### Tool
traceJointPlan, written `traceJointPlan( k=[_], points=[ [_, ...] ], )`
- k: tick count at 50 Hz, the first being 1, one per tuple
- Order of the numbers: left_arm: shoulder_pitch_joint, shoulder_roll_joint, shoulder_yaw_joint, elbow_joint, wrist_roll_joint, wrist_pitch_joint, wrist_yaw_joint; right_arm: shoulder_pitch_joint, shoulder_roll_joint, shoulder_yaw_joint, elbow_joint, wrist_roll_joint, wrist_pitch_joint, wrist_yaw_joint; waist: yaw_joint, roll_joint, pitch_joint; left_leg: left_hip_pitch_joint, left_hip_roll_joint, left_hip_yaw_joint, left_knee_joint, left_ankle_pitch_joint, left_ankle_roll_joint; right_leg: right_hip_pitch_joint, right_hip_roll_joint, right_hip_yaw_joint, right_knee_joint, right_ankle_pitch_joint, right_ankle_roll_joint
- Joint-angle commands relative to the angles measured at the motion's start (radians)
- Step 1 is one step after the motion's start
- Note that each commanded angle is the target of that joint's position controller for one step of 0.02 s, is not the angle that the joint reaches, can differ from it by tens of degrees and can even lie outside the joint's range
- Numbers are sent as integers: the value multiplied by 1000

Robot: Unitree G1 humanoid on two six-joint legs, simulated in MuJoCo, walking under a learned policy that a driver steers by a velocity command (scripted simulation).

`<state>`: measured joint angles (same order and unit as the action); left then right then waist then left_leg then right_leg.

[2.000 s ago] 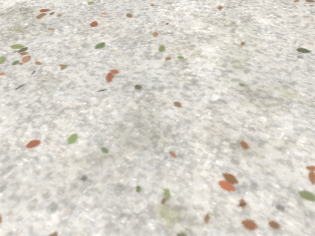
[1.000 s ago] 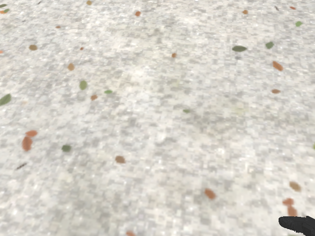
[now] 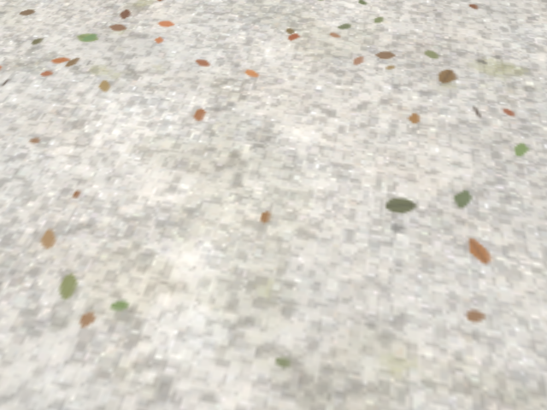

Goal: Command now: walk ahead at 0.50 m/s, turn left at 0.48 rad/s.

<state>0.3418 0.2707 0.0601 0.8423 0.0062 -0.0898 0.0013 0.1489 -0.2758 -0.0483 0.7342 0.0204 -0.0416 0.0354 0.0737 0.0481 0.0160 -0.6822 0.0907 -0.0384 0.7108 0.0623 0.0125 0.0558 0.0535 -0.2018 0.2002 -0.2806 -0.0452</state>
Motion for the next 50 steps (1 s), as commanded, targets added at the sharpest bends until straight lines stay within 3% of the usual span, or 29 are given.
traceJointPlan(
  k=[1,3,5,6,7,8,9,10,11,12,13,14,16,18,21,24,27,29,30,31,32,33,34,35,36,38,42,46,50],
  points=[
    [15,170,41,-35,-12,10,10,-149,-32,1,-131,2,-16,24,18,-70,87,-72,-6,49,-69,-41,28,38,-325,61,-20,514,-106],
    [8,188,45,-34,-15,28,16,-154,-45,-6,-157,4,-15,37,-4,-93,64,-18,-45,101,-92,-131,57,79,-332,31,62,737,-88],
    [-7,219,53,-43,-18,43,28,-78,-82,-27,-158,3,-7,39,-63,-143,-13,128,-116,158,-80,-236,97,96,-330,6,226,1070,-69],
    [-16,229,55,-47,-18,51,34,31,-123,-50,-139,5,-4,34,-126,-149,-76,277,-151,163,-99,-251,127,60,-318,-3,382,1129,-55],
    [-39,225,50,-57,-23,49,38,193,-179,-82,-103,5,0,18,-220,-115,-154,542,-162,121,-187,-180,171,-81,-279,-20,611,1009,-20],
    [5,134,23,-90,5,33,34,286,-273,-107,-80,3,11,-8,-207,66,-245,882,53,-226,-187,-158,264,-431,-184,-16,950,372,27],
    [38,70,-8,-134,5,-8,14,250,-309,-103,-114,-2,-3,-5,-137,182,-381,1099,261,-793,-337,-263,457,-748,17,189,1228,-320,62],
    [-82,161,16,-154,-28,-40,-5,258,-220,-81,-113,-6,-10,-3,-205,55,-346,1077,234,-709,-392,-292,400,-855,-52,325,1247,-260,44],
    [-135,163,13,-180,-48,-55,-12,218,-181,-69,-110,-6,-17,-3,-180,20,-205,937,192,-548,-402,-247,355,-873,-92,308,1173,-173,26],
    [-136,145,11,-172,-29,-59,-5,150,-162,-63,-116,-2,-20,-3,-123,-67,-121,780,141,-442,-414,-161,315,-827,-134,297,1068,-113,29],
    [-128,157,20,-164,-6,-51,0,98,-129,-53,-131,-6,-22,-6,-90,-58,-79,670,107,-371,-431,-64,298,-766,-159,293,990,-76,41],
    [-108,157,24,-162,1,-37,-1,72,-121,-48,-145,-16,-22,-10,-61,-34,-64,589,86,-342,-456,-15,297,-707,-169,294,964,-51,54],
    [-92,131,19,-162,11,-16,1,66,-138,-54,-139,-13,-27,-19,-43,-23,-55,493,68,-295,-480,70,306,-665,-167,270,890,-23,92],
    [-150,105,9,-183,13,-6,6,85,-165,-61,-127,-11,-26,-32,-55,-15,-31,424,36,-236,-488,81,291,-658,-152,250,762,64,121],
    [-276,72,-8,-210,9,-11,0,125,-177,-66,-108,-1,-15,-45,-108,19,-20,380,-24,-186,-464,-35,231,-585,-103,240,505,281,128],
    [-352,93,-3,-231,-11,-21,-13,179,-186,-69,-87,5,-6,-49,-143,42,-26,412,-1,-250,-430,-146,208,-529,-65,256,379,352,123],
    [-339,139,17,-236,-17,-33,-22,188,-173,-67,-81,7,-1,-52,-119,70,-32,493,40,-354,-344,-215,183,-492,-65,293,314,265,88],
    [-236,159,35,-211,-17,-42,-20,165,-151,-62,-89,3,3,-52,-57,89,-53,490,20,-375,-255,-206,151,-359,-63,273,267,213,46],
    [-131,188,48,-194,-3,-48,-15,172,-99,-44,-93,-5,0,-49,-10,59,-131,458,-29,-319,-104,-197,117,-194,-124,308,262,197,4],
    [6,238,57,-180,9,-47,-8,222,-28,-18,-102,-26,-3,-49,16,-105,-270,334,-111,-209,196,-441,72,47,-306,507,256,147,-54],
    [70,308,76,-127,13,-34,-22,348,-23,-13,-125,20,-13,-49,-50,-463,-308,-15,-192,-122,483,-678,27,234,-478,1027,107,-187,-220],
    [24,201,54,-152,-8,-34,-29,322,-126,-32,-87,27,-14,-53,-20,-279,-202,-104,-132,-170,586,-612,13,166,-448,1033,55,-374,-201],
    [-15,147,38,-156,-9,-27,-25,210,-159,-41,-99,16,-11,-51,-1,-186,-99,-118,-101,-145,599,-519,13,68,-403,850,64,-307,-161],
    [-57,132,29,-161,1,-22,-25,150,-147,-39,-109,1,-9,-53,-15,-113,-53,-82,-72,-118,567,-457,11,-36,-355,724,59,-166,-145],
    [-82,113,23,-152,4,-19,-24,112,-133,-40,-121,-10,-13,-51,-28,-109,-15,-68,-46,-115,506,-413,11,-101,-320,643,46,-52,-149],
    [-88,94,14,-138,6,-24,-20,124,-99,-35,-119,-5,-14,-40,-57,-156,-16,6,-16,-85,427,-373,10,-162,-274,538,11,80,-147],
    [-51,142,26,-101,-12,-25,-15,48,-53,-14,-141,-16,-17,-35,-45,-129,-3,-16,8,-35,231,-285,-13,-161,-281,441,-42,231,-184],
    [-16,171,29,-69,-22,-9,-10,-68,-32,-1,-158,-10,-31,-21,-6,-127,14,54,-8,7,-11,-103,-21,-165,-251,332,-52,285,-158],
    [15,183,28,-30,-17,10,-5,-125,-43,-6,-176,-5,-35,-1,4,-138,7,143,-52,31,-130,-34,2,-110,-265,244,28,525,-114]
  ],
)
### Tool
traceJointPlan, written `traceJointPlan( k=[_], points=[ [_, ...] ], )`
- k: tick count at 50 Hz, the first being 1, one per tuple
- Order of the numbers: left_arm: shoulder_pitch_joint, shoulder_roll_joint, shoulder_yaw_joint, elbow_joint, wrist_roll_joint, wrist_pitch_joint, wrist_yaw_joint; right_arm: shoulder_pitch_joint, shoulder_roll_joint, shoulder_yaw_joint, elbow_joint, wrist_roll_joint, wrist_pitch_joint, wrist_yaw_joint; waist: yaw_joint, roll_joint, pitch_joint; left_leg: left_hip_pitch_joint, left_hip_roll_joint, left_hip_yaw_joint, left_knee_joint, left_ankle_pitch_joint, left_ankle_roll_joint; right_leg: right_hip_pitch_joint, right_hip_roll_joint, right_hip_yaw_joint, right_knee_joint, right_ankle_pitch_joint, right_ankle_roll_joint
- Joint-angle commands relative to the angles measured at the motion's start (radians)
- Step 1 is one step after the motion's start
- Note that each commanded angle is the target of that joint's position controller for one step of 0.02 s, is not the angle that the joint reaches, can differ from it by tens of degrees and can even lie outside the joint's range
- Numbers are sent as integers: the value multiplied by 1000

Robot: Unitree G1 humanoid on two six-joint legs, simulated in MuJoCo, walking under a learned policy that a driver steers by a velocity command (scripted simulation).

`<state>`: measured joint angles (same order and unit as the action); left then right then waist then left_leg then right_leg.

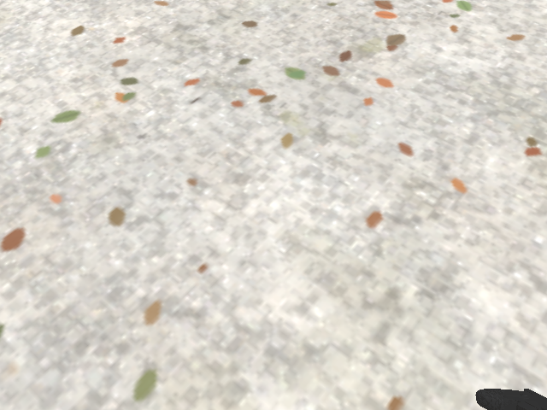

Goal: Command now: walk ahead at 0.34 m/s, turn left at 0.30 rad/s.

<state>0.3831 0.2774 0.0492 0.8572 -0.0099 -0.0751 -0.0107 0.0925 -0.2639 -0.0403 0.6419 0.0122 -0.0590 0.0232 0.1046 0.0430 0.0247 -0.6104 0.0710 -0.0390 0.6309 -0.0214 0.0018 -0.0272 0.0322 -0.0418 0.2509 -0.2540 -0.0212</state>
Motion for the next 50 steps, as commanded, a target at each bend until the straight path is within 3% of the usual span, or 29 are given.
traceJointPlan(
  k=[1,3,4,5,6,7,8,9,10,11,14,19,21,24,26,27,28,29,30,31,33,35,39,44,46,47,48,49,50],
  points=[
    [-33,180,40,-41,-3,0,10,-70,-65,-18,-89,3,-16,16,-36,-140,-10,91,-43,31,-66,31,28,-9,-250,70,11,542,-124],
    [-77,202,48,-50,-13,11,23,4,-107,-40,-79,-8,-12,21,-98,-145,-57,208,-83,57,-120,5,64,5,-234,31,150,692,-86],
    [-81,193,46,-56,-13,16,30,104,-145,-61,-51,-13,-9,17,-146,-119,-112,347,-111,69,-163,49,89,-25,-197,1,293,726,-57],
    [-67,166,36,-77,8,15,37,208,-216,-84,-38,-16,-4,5,-182,-28,-190,556,-12,-49,-157,329,137,-168,-145,-44,526,530,-4],
    [29,70,3,-108,55,4,30,229,-296,-89,-56,-30,9,-10,-116,238,-292,864,251,-418,-90,745,304,-520,11,-52,906,-309,67],
    [75,118,-1,-96,34,-3,17,245,-246,-75,-75,-21,12,-6,-144,205,-471,924,336,-607,-155,606,414,-598,19,119,1088,-446,74],
    [-15,176,17,-109,3,1,13,192,-201,-67,-87,-17,17,-3,-164,106,-375,833,261,-504,-187,482,374,-654,-26,143,1118,-365,69],
    [-83,168,15,-128,-1,9,19,141,-175,-61,-85,-6,21,-5,-149,44,-266,717,205,-405,-206,408,324,-681,-57,126,1075,-289,69],
    [-115,164,17,-131,11,21,31,109,-164,-56,-88,-4,26,-8,-130,-15,-203,594,169,-363,-236,365,295,-658,-80,126,1016,-239,75],
    [-117,168,22,-140,18,35,38,82,-168,-57,-92,-9,32,-11,-98,-5,-171,481,145,-339,-265,326,282,-596,-91,131,954,-208,79],
    [-99,129,15,-141,23,57,46,48,-187,-67,-95,-26,41,-18,-61,54,-162,328,97,-296,-296,307,277,-482,-59,106,799,-171,95],
    [-188,112,11,-168,22,74,46,50,-208,-78,-92,-9,67,-47,-83,66,-176,268,53,-335,-312,-19,236,-420,-25,129,616,-45,104],
    [-225,110,11,-183,18,71,41,57,-206,-78,-90,-9,78,-51,-96,86,-152,259,42,-370,-317,-134,222,-400,-14,137,548,-40,99],
    [-244,117,17,-197,10,55,32,80,-203,-79,-86,-6,89,-51,-109,112,-141,313,44,-440,-286,-135,208,-361,1,142,417,-64,80],
    [-195,119,25,-184,7,44,25,70,-192,-76,-87,6,99,-55,-75,111,-137,311,13,-452,-233,-117,170,-246,-3,123,205,36,51],
    [-168,160,39,-180,17,43,28,98,-165,-68,-83,11,100,-56,-76,65,-146,251,-33,-414,-165,-209,123,-139,-95,172,125,93,15],
    [-194,255,60,-194,42,53,34,153,-116,-57,-94,7,98,-54,-132,-189,-143,86,-164,-239,35,-470,53,-45,-323,388,95,223,-100],
    [-191,240,64,-193,69,57,30,126,-175,-76,-106,5,85,-53,-103,-329,-113,-17,-220,-117,265,-602,3,-104,-441,555,39,332,-232],
    [-235,192,50,-215,61,54,34,142,-236,-97,-87,-4,83,-51,-116,-240,-103,-14,-164,-131,427,-549,-26,-125,-433,502,54,353,-239],
    [-279,150,40,-225,46,55,39,163,-236,-104,-60,3,93,-52,-133,-186,-88,-8,-154,-117,490,-493,-44,-140,-369,400,73,348,-196],
    [-308,118,30,-233,21,59,46,189,-188,-96,-38,1,118,-58,-133,-172,-63,-27,-139,-91,599,-416,-81,-134,-303,280,88,357,-161],
    [-293,121,31,-228,25,70,51,149,-146,-82,-59,11,124,-53,-115,-191,-44,-24,-121,-32,552,-370,-101,-130,-265,193,71,353,-164],
    [-237,166,53,-212,25,87,56,59,-110,-61,-110,9,117,-38,-59,-230,-82,32,-63,15,328,-378,-111,-35,-302,149,85,385,-191],
    [-244,212,75,-200,0,88,38,72,-131,-65,-121,9,123,-15,-66,-250,-101,211,-61,85,77,-351,-60,-65,-346,107,116,410,-182],
    [-265,209,76,-193,-20,85,37,131,-129,-73,-101,8,125,-8,-111,-229,-102,333,-82,114,-127,-208,-7,-106,-333,66,187,369,-133],
    [-223,178,69,-173,-21,81,34,168,-150,-84,-86,6,125,-14,-122,-177,-110,451,-95,89,-220,-111,28,-179,-302,19,265,283,-73],
    [-189,124,55,-172,10,78,28,204,-234,-108,-89,8,122,-27,-112,40,-121,622,57,-141,-273,161,92,-378,-213,-84,492,23,27],
    [-248,83,35,-239,49,74,31,189,-336,-122,-119,-13,112,-33,-110,296,-106,654,300,-472,-259,412,297,-656,-66,-79,729,-411,106],
    [-323,135,52,-251,30,69,39,234,-283,-112,-109,-37,87,-26,-195,182,-177,615,306,-493,-304,175,374,-671,-63,72,883,-420,99]
  ],
)
Over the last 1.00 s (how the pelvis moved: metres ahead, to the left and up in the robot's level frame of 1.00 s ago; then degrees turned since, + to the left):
0.53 0.09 0.00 27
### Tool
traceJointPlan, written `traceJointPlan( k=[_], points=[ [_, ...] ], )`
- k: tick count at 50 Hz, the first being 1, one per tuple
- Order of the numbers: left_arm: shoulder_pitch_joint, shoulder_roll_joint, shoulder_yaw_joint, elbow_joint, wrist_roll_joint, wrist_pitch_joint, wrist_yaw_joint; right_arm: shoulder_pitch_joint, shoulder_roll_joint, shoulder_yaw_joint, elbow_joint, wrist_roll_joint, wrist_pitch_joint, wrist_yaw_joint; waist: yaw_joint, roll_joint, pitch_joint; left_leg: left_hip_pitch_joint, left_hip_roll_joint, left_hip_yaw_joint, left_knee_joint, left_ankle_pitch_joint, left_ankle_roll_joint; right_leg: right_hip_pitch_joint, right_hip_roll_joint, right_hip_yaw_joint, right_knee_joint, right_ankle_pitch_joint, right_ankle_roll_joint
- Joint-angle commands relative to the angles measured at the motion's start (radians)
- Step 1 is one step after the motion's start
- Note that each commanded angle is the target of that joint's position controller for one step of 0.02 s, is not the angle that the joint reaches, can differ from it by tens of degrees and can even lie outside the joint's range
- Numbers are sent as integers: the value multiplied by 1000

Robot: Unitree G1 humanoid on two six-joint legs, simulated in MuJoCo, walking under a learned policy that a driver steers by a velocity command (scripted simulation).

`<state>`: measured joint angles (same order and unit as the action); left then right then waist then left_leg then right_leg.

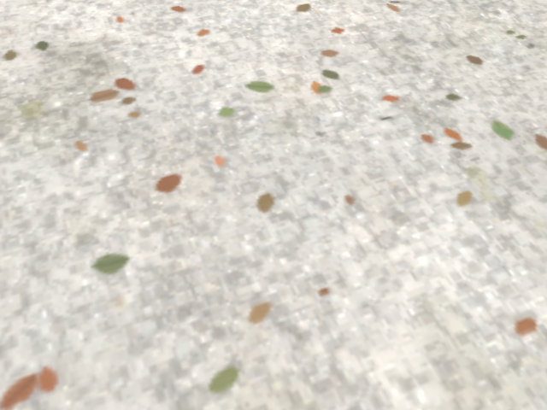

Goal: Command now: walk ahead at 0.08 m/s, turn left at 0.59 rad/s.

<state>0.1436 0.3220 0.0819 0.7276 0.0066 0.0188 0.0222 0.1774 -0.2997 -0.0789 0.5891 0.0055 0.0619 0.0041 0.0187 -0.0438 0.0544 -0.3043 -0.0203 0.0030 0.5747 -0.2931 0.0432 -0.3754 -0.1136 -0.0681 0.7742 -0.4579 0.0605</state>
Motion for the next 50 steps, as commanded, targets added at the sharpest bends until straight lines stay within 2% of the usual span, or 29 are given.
traceJointPlan(
  k=[1,2,3,5,7,11,15,17,19,20,21,22,23,24,26,28,30,34,37,40,42,43,44,45,46,47,48,49,50],
  points=[
    [-86,113,29,-120,-9,-28,1,137,-213,-60,-35,-19,-52,-7,-83,224,-168,297,332,-476,-285,137,278,-353,59,129,374,-118,-9],
    [-75,120,37,-104,-13,-32,-1,100,-179,-51,-28,3,-61,-10,-65,183,-125,267,280,-444,-317,-137,219,-371,39,134,337,-17,-25],
    [-77,129,43,-96,-8,-36,-1,73,-155,-38,-29,15,-64,-15,-58,195,-84,243,261,-448,-349,-239,197,-386,36,135,301,50,-25],
    [-66,115,42,-92,-5,-54,-11,58,-142,-26,-34,2,-70,-24,-38,212,-61,197,219,-427,-387,-237,184,-342,60,122,257,167,-21],
    [-70,99,38,-83,-8,-75,-20,74,-144,-26,-28,-5,-81,-31,-41,191,-66,208,202,-402,-392,-168,179,-315,77,118,151,241,-16],
    [-115,65,23,-87,-13,-99,-33,106,-177,-37,-1,8,-91,-34,-62,197,-45,162,177,-380,-371,-102,176,-213,111,123,-84,292,-1],
    [-143,72,19,-103,-27,-117,-46,131,-192,-41,16,20,-89,-25,-75,188,-30,97,179,-447,-337,-147,184,-104,130,134,-205,255,-8],
    [-120,87,23,-103,-35,-128,-48,129,-185,-38,19,20,-87,-20,-61,191,-34,76,177,-496,-315,-167,178,-25,135,140,-244,246,-23],
    [-45,90,30,-84,-36,-139,-44,108,-155,-28,17,21,-82,-19,-9,180,-43,27,136,-503,-251,-182,149,121,135,126,-331,284,-49],
    [21,101,37,-68,-30,-143,-38,106,-116,-16,15,18,-83,-19,26,164,-67,-34,95,-475,-176,-185,118,248,109,135,-362,286,-66],
    [152,142,48,-49,-15,-145,-29,99,-48,5,6,10,-86,-19,79,70,-143,-158,30,-386,48,-255,69,446,-35,277,-386,195,-116],
    [242,245,68,-25,13,-136,-30,118,-11,17,-47,31,-97,-22,64,-187,-192,-408,-85,-207,348,-338,17,591,-247,663,-516,-155,-247],
    [218,210,63,-24,4,-135,-38,121,-106,-3,-40,40,-104,-26,54,-180,-112,-531,-9,-196,513,-291,-2,534,-308,807,-568,-320,-289],
    [179,145,44,-35,-8,-131,-33,95,-150,-18,-24,33,-102,-24,50,-131,-34,-564,27,-191,577,-206,-7,479,-269,700,-565,-269,-267],
    [118,83,22,-44,-6,-123,-24,85,-135,-21,-5,17,-97,-17,26,-80,2,-538,65,-163,592,-75,-24,407,-187,492,-575,-38,-221],
    [107,67,13,-39,1,-123,-17,58,-96,-15,-10,21,-96,-4,22,-86,13,-497,95,-135,582,15,-34,342,-141,334,-605,153,-202],
    [124,74,14,-25,2,-128,-16,35,-68,-7,-22,20,-95,2,26,-73,8,-503,102,-116,563,81,-52,329,-128,239,-620,277,-215],
    [135,103,18,1,1,-122,-14,-34,-41,7,-46,16,-98,15,36,-44,16,-481,109,-79,367,223,-70,334,-122,92,-630,456,-220],
    [162,129,22,23,-11,-114,-10,-129,-18,20,-69,15,-105,37,67,-29,45,-406,103,-14,194,304,-53,330,-124,6,-637,485,-205],
    [190,159,30,46,-29,-101,-12,-177,-28,17,-91,22,-105,57,61,-25,60,-353,85,25,89,265,-9,397,-155,-42,-611,601,-189],
    [189,190,39,50,-35,-89,-8,-143,-67,-2,-94,16,-100,61,16,-52,5,-240,22,78,61,170,38,450,-161,-87,-488,971,-170],
    [189,206,43,49,-38,-80,-5,-65,-102,-21,-79,15,-95,59,-36,-65,-54,-125,-20,103,53,127,66,458,-156,-109,-354,1141,-159],
    [179,203,40,44,-42,-74,0,95,-149,-50,-38,19,-90,51,-127,-46,-141,105,-58,109,0,176,105,384,-133,-136,-152,1178,-135],
    [201,165,22,32,-26,-79,3,265,-202,-78,3,24,-77,30,-205,23,-229,425,-1,-22,-11,178,147,147,-103,-127,126,932,-101],
    [332,-1,-37,-25,18,-100,-18,231,-320,-85,-1,30,-88,20,-55,325,-349,768,306,-603,-69,14,331,-289,80,-62,510,-92,-45],
    [243,89,-25,-18,-18,-134,-29,283,-226,-60,-22,23,-101,22,-143,210,-501,777,375,-846,-244,-149,368,-358,109,152,624,-124,-54],
    [122,145,-7,-52,-61,-146,-32,246,-181,-43,2,9,-115,28,-158,155,-326,662,340,-684,-275,-77,302,-430,65,152,617,-26,-70],
    [89,127,-16,-66,-55,-155,-25,177,-166,-36,5,12,-123,28,-114,93,-218,500,302,-557,-280,28,268,-409,20,143,535,66,-80],
    [82,123,-14,-54,-29,-153,-19,107,-132,-23,1,7,-126,26,-73,64,-152,359,264,-453,-287,150,244,-354,-14,136,463,119,-74]
  ],
)
Over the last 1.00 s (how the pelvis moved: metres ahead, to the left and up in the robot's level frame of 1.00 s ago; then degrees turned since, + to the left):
0.13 0.04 -0.01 33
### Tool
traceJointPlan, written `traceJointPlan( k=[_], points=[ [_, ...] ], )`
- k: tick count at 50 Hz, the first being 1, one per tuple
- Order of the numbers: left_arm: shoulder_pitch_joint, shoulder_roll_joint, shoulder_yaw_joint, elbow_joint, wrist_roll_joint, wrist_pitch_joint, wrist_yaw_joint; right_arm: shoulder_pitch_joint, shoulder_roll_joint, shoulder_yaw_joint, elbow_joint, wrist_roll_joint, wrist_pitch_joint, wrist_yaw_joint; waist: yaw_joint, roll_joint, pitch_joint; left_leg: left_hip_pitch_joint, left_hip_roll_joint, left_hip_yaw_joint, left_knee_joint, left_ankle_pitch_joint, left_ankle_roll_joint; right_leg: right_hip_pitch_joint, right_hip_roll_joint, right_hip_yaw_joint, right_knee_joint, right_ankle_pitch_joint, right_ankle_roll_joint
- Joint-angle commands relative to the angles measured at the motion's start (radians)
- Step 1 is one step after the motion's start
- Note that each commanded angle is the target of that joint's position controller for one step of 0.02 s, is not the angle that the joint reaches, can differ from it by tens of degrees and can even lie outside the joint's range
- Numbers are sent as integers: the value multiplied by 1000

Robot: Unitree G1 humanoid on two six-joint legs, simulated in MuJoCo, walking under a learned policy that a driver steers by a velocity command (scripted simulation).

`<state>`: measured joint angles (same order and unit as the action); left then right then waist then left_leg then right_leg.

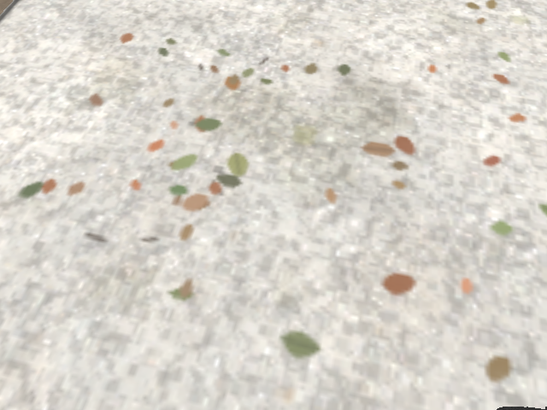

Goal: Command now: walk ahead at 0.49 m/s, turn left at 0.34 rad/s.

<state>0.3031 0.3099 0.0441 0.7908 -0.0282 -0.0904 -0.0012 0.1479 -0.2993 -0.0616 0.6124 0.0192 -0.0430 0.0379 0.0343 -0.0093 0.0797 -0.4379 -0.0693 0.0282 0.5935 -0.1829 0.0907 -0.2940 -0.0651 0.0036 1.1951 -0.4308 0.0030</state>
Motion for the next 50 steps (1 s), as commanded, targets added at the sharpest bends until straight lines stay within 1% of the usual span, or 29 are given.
traceJointPlan(
  k=[1,2,4,6,10,12,17,18,20,21,22,23,24,25,26,27,28,29,32,37,39,42,44,45,46,47,48,49,50],
  points=[
    [-46,138,28,-107,13,-34,2,95,-107,-29,-30,-22,-25,-9,-48,55,-152,394,282,-408,-331,132,188,-363,-87,73,5,133,-13],
    [-14,130,28,-92,13,-20,-1,74,-95,-25,-27,-27,-29,-11,-26,68,-147,341,271,-370,-359,170,187,-320,-97,70,-16,154,-5],
    [15,98,22,-70,14,6,-4,72,-98,-24,2,-21,-46,-12,-9,60,-123,274,265,-279,-402,253,190,-300,-103,51,-63,191,17],
    [-38,80,17,-84,16,21,-2,91,-112,-26,34,-25,-57,-17,-21,51,-72,247,254,-200,-436,292,177,-351,-105,49,-140,292,37],
    [-145,57,9,-105,10,13,-14,107,-112,-19,71,-31,-61,-29,-67,52,-27,257,203,-57,-463,264,108,-345,-64,36,-399,563,27],
    [-213,41,3,-127,4,7,-24,138,-130,-22,94,-29,-63,-32,-100,45,-4,290,224,-32,-484,238,92,-334,-38,23,-498,626,13],
    [-307,34,-3,-188,6,1,-63,197,-143,-29,149,-18,-34,-38,-131,29,21,536,301,0,-402,380,81,-449,0,7,-618,513,-38],
    [-307,36,-2,-198,8,1,-71,194,-148,-30,152,-17,-25,-42,-122,36,10,574,311,9,-363,479,73,-447,13,-11,-626,456,-53],
    [-250,66,12,-206,13,7,-75,173,-176,-37,144,-17,-9,-55,-76,79,-61,612,307,38,-224,853,46,-337,76,-77,-616,334,-90],
    [-162,100,30,-194,15,13,-71,166,-188,-39,139,-19,1,-63,-26,98,-125,608,296,53,-93,1011,32,-222,115,-101,-607,291,-113],
    [-15,148,56,-167,13,15,-60,148,-189,-37,131,-18,7,-71,60,84,-205,514,266,87,115,1012,1,3,141,-93,-658,346,-150],
    [136,229,80,-148,11,27,-42,172,-152,-19,108,-39,-3,-78,111,-34,-327,267,216,100,429,663,-35,331,-23,155,-652,414,-220],
    [111,270,87,-167,1,23,-40,273,-28,21,83,-49,-32,-53,17,-289,-448,-176,-38,3,817,-316,-116,686,-268,743,-765,273,-448],
    [133,179,64,-170,3,26,-37,201,-142,1,79,-23,-71,-29,87,-144,-495,-289,13,-185,879,-340,-94,731,-259,803,-853,148,-416],
    [99,149,56,-174,13,26,-30,97,-158,-3,39,17,-90,-18,92,-88,-347,-338,64,-176,838,-273,-79,623,-226,646,-870,153,-363],
    [40,147,55,-180,17,23,-29,50,-134,7,20,8,-100,-20,48,33,-218,-336,103,-154,731,-219,-75,452,-186,544,-889,261,-336],
    [-11,120,48,-191,17,20,-26,34,-137,0,21,-17,-97,-29,14,63,-165,-290,135,-145,631,-187,-82,340,-150,466,-901,381,-319],
    [-37,116,43,-205,28,21,-22,53,-134,-2,20,-26,-88,-30,-18,32,-136,-229,145,-141,602,-172,-93,247,-127,430,-924,464,-324],
    [-56,125,47,-201,20,20,-10,91,-103,6,29,-38,-61,-37,-53,-8,-106,-174,156,-108,453,-147,-150,105,-92,344,-962,572,-329],
    [-9,164,61,-173,7,41,14,-90,-53,30,-6,-34,-60,-33,17,-57,-86,-38,88,-69,66,213,-186,-25,6,235,-941,453,-238],
    [29,168,63,-156,3,50,15,-134,-67,24,-17,-20,-66,-27,36,-71,-94,-5,65,-84,-8,256,-181,4,-9,282,-915,383,-219],
    [43,154,63,-147,-1,56,17,-136,-112,2,-20,-11,-78,-21,19,-98,-100,23,65,-126,-88,186,-147,97,-48,386,-836,296,-192],
    [20,137,60,-152,4,59,17,-52,-135,-17,1,-8,-87,-23,-36,-120,-111,134,69,-112,-132,134,-103,101,-43,415,-756,294,-163],
    [21,98,46,-158,9,57,14,36,-162,-32,15,-18,-92,-30,-82,-105,-168,284,115,-136,-146,109,-65,64,2,379,-637,298,-130],
    [45,27,22,-172,26,53,10,178,-215,-48,25,-31,-92,-39,-128,29,-303,521,296,-318,-149,13,-2,-46,74,281,-351,122,-90],
    [180,-11,6,-208,-7,43,7,244,-293,-68,66,-36,-75,-32,-62,368,-391,768,499,-800,-255,-246,165,-385,175,161,-43,-193,-36],
    [148,104,28,-178,-18,46,14,212,-192,-50,49,-18,-71,-27,-96,226,-305,707,484,-838,-311,-479,143,-494,92,182,74,-123,-20],
    [36,154,45,-190,-8,52,15,173,-142,-36,42,-15,-67,-31,-120,146,-188,598,435,-667,-315,-408,96,-514,65,158,98,-32,-16],
    [-8,142,46,-198,4,58,17,127,-119,-25,38,-25,-63,-31,-105,86,-133,497,389,-532,-320,-251,73,-480,32,137,80,38,-9]
  ],
)
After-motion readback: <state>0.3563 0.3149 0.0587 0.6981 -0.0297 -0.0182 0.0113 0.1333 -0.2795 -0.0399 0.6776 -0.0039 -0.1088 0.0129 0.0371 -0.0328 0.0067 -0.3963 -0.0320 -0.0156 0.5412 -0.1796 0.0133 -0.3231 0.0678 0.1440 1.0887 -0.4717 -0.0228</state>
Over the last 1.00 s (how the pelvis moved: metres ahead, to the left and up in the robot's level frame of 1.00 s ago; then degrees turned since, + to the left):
0.33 0.15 -0.01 34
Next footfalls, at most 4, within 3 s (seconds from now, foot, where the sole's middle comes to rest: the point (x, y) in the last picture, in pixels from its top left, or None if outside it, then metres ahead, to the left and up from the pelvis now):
0.44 right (352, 405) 0.44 -0.14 -0.76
0.90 left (295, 282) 0.75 -0.01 -0.76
1.42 right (429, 255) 0.85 -0.38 -0.76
1.96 left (393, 153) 1.23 -0.32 -0.76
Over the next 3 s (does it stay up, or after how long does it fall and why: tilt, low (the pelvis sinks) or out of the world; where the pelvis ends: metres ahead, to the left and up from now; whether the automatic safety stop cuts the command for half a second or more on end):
stays up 1.29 -0.40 0.01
